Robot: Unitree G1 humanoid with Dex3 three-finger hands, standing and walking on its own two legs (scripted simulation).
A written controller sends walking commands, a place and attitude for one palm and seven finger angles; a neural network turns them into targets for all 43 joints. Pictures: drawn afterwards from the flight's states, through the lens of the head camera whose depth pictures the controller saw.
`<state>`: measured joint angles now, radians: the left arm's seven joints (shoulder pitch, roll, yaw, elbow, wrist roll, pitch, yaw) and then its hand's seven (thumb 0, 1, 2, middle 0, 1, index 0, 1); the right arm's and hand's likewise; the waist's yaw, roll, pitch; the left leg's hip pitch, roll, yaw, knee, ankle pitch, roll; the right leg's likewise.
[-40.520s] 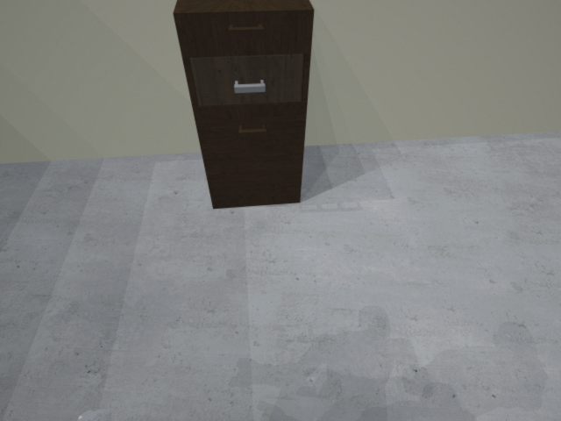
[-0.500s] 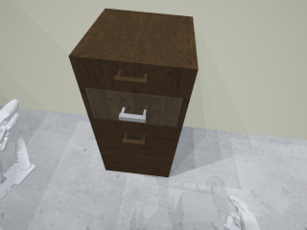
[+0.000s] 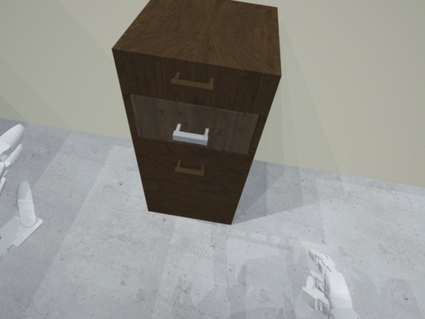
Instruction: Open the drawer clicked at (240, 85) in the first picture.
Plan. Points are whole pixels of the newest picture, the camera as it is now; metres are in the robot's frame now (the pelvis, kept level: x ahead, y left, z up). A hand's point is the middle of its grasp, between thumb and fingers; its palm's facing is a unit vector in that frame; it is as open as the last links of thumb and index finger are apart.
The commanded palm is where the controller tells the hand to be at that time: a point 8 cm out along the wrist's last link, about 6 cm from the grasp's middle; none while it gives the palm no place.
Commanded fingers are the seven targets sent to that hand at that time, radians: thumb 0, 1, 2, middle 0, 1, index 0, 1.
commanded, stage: stop stepping back and stand still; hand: left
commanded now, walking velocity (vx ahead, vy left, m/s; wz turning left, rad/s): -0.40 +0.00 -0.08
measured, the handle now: (191, 133) +0.65 +0.09 -0.11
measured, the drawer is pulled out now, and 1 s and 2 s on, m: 0.00 0.00 0.00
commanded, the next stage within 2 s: let the arm hang, fingers relaxed in 1.12 s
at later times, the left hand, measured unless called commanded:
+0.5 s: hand (42, 308) +0.12 +0.20 +0.16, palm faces +0.32 -0.86 -0.40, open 7.4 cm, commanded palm +0.06 +0.24 +0.18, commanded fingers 0.00 0.90 0.90 -0.20 -0.30 -0.20 -0.30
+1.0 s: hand out of the picture +0.08 +0.21 +0.15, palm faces +0.33 -0.85 -0.40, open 7.4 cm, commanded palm +0.02 +0.26 +0.18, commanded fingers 0.00 0.90 0.90 -0.20 -0.30 -0.20 -0.30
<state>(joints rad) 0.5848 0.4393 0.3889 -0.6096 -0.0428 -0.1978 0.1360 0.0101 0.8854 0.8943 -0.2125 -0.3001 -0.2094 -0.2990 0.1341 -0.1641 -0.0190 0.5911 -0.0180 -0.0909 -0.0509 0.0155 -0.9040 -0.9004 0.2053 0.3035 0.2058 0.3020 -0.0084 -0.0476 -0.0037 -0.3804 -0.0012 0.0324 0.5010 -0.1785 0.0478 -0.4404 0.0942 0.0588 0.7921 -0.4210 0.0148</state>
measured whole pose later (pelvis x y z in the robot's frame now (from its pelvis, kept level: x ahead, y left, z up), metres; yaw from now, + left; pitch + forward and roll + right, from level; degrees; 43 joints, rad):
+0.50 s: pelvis -0.09 -0.03 +0.00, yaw -4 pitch +1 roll +0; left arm 0.62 0.36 0.33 -0.53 -0.03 -0.20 0.16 0.01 0.88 0.89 -0.21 -0.30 -0.21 -0.30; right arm 0.34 -0.26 -0.03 0.68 0.00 -0.10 -0.07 0.02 -0.90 -0.90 0.20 0.30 0.21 0.30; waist -0.03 -0.01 -0.08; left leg -0.28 0.01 0.05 0.51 -0.25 0.03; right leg -0.14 0.03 -0.04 0.47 -0.36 -0.04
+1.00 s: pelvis -0.12 -0.01 +0.01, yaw -4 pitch +1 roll -1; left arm 0.61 0.34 0.32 -0.53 -0.03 -0.18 0.16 0.01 0.89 0.89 -0.21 -0.30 -0.21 -0.30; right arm 0.21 -0.18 0.04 0.60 0.00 -0.12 -0.06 0.02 -0.90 -0.90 0.21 0.30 0.21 0.30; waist 0.01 0.01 -0.02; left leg -0.29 0.01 0.05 0.44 -0.17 0.03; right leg -0.14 0.03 -0.04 0.38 -0.25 -0.02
